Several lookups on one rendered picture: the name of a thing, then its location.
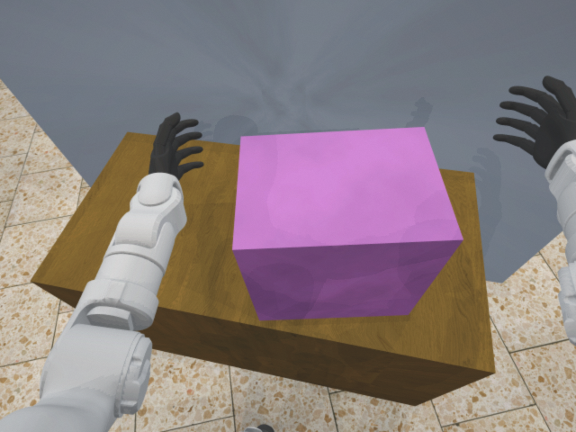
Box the right robot hand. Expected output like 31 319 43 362
493 76 576 169

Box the robot right forearm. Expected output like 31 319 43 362
544 139 576 265

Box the carton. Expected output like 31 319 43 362
232 127 464 320

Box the pedestal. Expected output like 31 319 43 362
30 132 496 406

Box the robot left upper arm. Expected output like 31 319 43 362
0 324 152 432

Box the robot left forearm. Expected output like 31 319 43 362
40 173 187 399

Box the robot right upper arm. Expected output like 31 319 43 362
558 261 576 346

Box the left robot hand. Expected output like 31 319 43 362
148 112 204 181

